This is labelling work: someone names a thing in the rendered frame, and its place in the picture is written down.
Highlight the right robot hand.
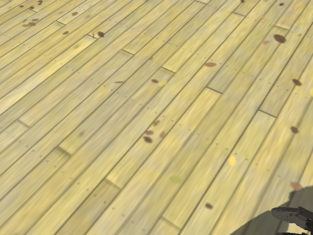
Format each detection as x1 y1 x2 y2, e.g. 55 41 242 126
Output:
271 207 313 235

